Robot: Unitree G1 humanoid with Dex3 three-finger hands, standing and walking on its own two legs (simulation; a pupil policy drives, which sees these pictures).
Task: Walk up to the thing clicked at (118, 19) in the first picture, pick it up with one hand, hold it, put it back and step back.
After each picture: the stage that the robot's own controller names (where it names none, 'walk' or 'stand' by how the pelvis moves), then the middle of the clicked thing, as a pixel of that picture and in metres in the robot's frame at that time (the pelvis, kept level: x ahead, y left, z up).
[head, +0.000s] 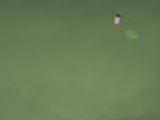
stand; (117, 19) +1.91 -0.49 -0.72
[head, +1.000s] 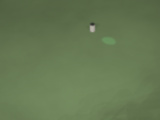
walk; (92, 27) +1.83 -0.01 -0.69
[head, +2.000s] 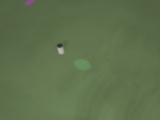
walk; (60, 48) +1.27 +0.33 -0.71
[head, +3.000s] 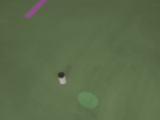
walk; (62, 78) +0.86 +0.29 -0.72
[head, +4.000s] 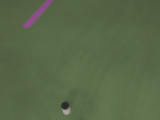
walk; (66, 108) +0.54 +0.21 -0.71
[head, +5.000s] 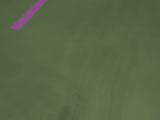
stand; out of the picture +0.37 +0.17 -0.70
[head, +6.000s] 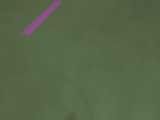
stand; out of the picture +0.34 +0.15 -0.72
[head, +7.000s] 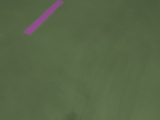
stand; out of the picture +0.34 +0.16 -0.71
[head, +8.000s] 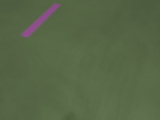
stand; out of the picture +0.35 +0.16 -0.72
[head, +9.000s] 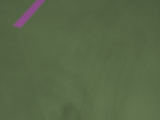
stand; out of the picture +0.35 +0.18 -0.72
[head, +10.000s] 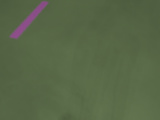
stand; out of the picture +0.32 +0.19 -0.72
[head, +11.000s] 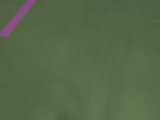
stand; out of the picture +0.29 +0.20 -0.72
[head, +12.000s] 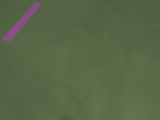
stand; out of the picture +0.31 +0.20 -0.72
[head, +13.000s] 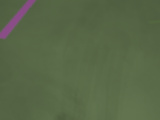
stand; out of the picture +0.29 +0.20 -0.71
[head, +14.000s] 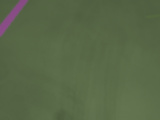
stand; out of the picture +0.29 +0.20 -0.71
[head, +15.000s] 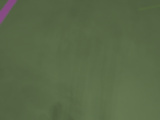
stand; out of the picture +0.32 +0.23 -0.71
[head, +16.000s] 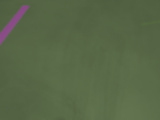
stand; out of the picture +0.28 +0.23 -0.72
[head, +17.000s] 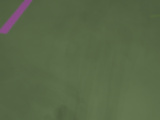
stand; out of the picture +0.33 +0.22 -0.71
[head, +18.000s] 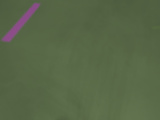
stand; out of the picture +0.29 +0.21 -0.72
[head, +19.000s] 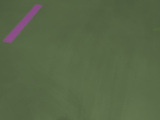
stand; out of the picture +0.30 +0.21 -0.72
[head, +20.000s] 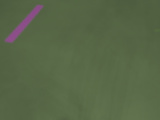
stand; out of the picture +0.30 +0.21 -0.73
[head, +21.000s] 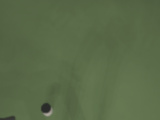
go down; (46, 109) +0.35 +0.20 -0.61
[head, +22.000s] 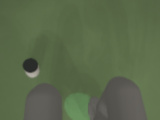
go down; (31, 68) +0.43 +0.19 -0.32
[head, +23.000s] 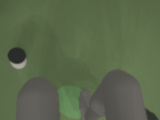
close in; (18, 58) +0.43 +0.19 -0.29
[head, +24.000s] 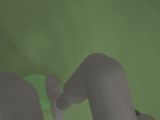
close; out of the picture +0.43 +0.22 -0.24
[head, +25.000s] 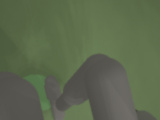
lift; out of the picture +0.42 +0.23 -0.24
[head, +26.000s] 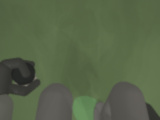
lift; (25, 78) +0.33 +0.21 -0.09
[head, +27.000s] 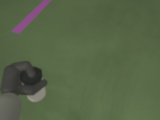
hold; (34, 84) +0.33 +0.18 +0.04
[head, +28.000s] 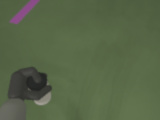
hold; (39, 89) +0.33 +0.17 -0.01
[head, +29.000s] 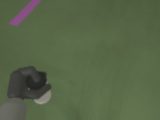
hold; (39, 88) +0.33 +0.17 +0.00
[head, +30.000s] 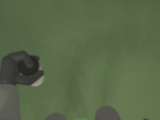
crouch; (32, 72) +0.38 +0.17 -0.07
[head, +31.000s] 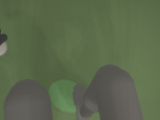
lower; out of the picture +0.47 +0.21 -0.16
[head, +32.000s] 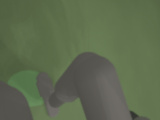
lower; out of the picture +0.46 +0.25 -0.25
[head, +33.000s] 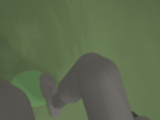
lower; out of the picture +0.46 +0.25 -0.25
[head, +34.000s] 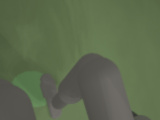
lower; out of the picture +0.46 +0.25 -0.25
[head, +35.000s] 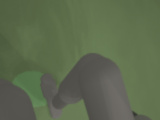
lower; out of the picture +0.46 +0.25 -0.25
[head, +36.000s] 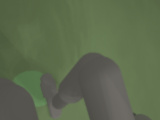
open; out of the picture +0.45 +0.23 -0.25
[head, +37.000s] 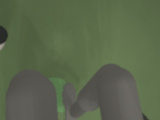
stand; out of the picture +0.45 +0.21 -0.26
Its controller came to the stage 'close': yes
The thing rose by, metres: 0.71
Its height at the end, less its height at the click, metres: +0.00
